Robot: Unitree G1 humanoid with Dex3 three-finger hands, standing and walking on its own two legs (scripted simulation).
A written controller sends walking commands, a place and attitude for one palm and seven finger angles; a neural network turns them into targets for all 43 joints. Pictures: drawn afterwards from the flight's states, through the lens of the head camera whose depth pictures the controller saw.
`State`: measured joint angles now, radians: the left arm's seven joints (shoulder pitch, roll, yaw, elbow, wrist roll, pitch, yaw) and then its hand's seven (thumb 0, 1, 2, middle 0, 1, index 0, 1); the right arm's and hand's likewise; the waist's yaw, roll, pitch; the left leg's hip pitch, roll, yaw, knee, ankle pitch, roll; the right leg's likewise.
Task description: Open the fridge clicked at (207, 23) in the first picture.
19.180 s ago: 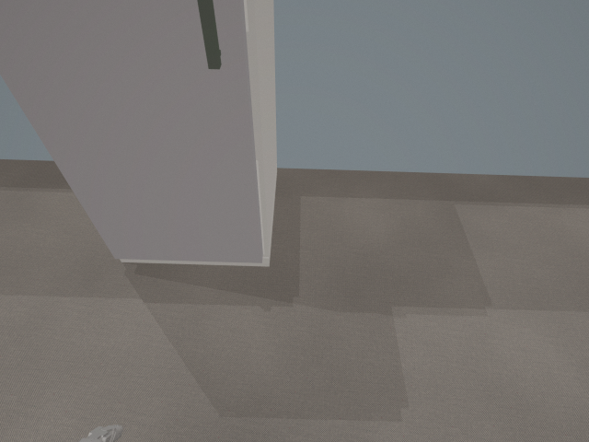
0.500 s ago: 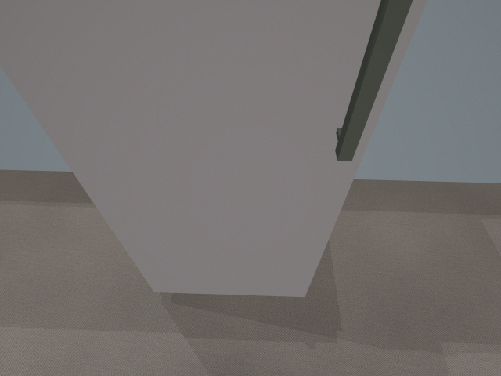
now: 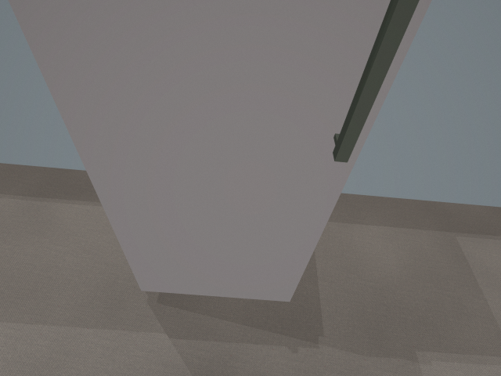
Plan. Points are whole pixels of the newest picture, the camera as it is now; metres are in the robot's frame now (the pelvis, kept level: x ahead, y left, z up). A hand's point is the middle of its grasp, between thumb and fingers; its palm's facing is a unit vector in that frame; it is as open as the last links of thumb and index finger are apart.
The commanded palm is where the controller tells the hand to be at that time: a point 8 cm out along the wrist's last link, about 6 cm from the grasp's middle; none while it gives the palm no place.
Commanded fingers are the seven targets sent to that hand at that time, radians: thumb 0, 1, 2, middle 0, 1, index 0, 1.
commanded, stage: come to a stop and stand still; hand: right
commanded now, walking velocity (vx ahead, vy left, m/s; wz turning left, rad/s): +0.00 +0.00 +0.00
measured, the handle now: (367, 76) +0.48 -0.12 +0.27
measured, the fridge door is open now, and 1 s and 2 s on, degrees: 0 0 0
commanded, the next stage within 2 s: look again from close up in 0.60 s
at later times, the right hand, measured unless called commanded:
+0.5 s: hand out of the picture +0.01 -0.16 -0.17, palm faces +0.02 +0.97 -0.23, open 7.3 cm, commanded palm none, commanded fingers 0.00 -0.90 -0.90 0.20 0.30 0.20 0.30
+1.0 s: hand out of the picture +0.03 -0.17 -0.17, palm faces +0.03 +0.97 -0.23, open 7.3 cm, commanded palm none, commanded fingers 0.00 -0.90 -0.90 0.20 0.30 0.20 0.30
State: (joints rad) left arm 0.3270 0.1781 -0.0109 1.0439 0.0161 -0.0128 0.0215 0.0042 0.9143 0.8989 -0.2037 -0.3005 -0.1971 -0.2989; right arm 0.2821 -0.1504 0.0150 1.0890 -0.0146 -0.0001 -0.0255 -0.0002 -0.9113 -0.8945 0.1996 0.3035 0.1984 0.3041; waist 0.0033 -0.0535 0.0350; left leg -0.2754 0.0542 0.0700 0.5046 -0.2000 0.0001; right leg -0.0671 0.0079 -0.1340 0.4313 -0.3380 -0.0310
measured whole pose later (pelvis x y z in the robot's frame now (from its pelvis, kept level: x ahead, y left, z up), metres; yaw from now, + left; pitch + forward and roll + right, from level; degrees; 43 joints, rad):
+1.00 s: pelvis +0.02 +0.02 +0.00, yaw -1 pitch -1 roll -1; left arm 0.29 0.16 -0.01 1.13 0.01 -0.02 0.04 0.00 0.91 0.90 -0.20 -0.30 -0.20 -0.30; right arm 0.21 -0.16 0.00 1.12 -0.02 -0.01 -0.03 0.00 -0.92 -0.89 0.20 0.30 0.20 0.30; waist 0.00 -0.02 0.07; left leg -0.25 0.04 0.10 0.49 -0.22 0.02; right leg -0.04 -0.01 -0.11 0.39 -0.33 0.00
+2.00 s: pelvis -0.02 +0.01 -0.04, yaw -4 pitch +5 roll +1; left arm 0.19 0.29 0.02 0.47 -0.04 -0.28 0.05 0.01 0.90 0.90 -0.20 -0.30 -0.20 -0.30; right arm 0.45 -0.22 -0.21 -0.04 0.27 -0.37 0.30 0.01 -0.49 -0.72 0.23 0.57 0.23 0.57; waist -0.06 0.02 -0.05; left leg -0.58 0.07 0.15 0.81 -0.32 0.02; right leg -0.46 -0.03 -0.04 0.87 -0.51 -0.02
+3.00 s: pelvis +0.00 +0.01 +0.00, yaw -4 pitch -3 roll +1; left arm 0.18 0.27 -0.12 0.62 -0.09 -0.20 0.06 0.01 0.90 0.90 -0.21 -0.30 -0.20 -0.30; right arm -0.23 -0.54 -0.52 0.01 0.33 0.32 0.50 -0.01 0.49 -0.30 0.30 1.20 0.30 1.20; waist -0.08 -0.07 -0.01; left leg -0.19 0.05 0.15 0.42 -0.18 0.01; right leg -0.04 -0.01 -0.05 0.42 -0.33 -0.02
